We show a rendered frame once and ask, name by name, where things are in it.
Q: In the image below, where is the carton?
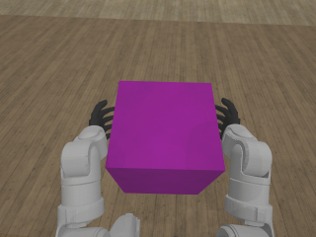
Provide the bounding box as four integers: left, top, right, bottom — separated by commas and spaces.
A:
105, 80, 226, 195

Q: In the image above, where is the robot left upper arm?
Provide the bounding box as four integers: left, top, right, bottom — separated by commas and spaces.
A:
61, 227, 112, 237

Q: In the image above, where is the left robot thigh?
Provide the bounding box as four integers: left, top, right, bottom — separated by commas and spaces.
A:
109, 214, 140, 237

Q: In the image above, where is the robot right upper arm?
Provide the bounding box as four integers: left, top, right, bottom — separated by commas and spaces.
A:
215, 224, 270, 237

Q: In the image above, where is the robot right forearm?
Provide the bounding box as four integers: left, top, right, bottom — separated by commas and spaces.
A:
221, 123, 275, 237

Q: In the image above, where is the right robot hand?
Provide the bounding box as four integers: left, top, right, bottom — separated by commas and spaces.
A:
215, 98, 241, 140

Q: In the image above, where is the robot left forearm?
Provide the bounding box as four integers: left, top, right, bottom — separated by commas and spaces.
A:
55, 125, 108, 237

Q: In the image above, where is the left robot hand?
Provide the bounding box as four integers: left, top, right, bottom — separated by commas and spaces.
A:
89, 100, 115, 140

